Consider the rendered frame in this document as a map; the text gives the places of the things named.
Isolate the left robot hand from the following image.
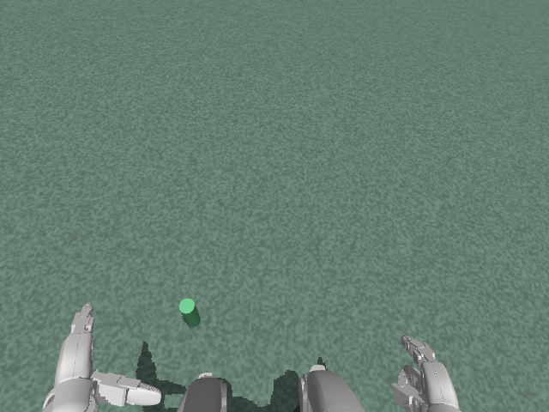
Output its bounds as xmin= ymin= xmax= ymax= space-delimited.
xmin=54 ymin=303 xmax=161 ymax=407

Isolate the can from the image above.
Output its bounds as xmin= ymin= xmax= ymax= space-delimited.
xmin=179 ymin=298 xmax=201 ymax=328

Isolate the right robot hand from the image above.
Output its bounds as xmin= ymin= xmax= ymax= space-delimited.
xmin=392 ymin=335 xmax=459 ymax=412

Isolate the left robot arm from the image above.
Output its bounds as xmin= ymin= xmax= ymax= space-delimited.
xmin=42 ymin=379 xmax=99 ymax=412

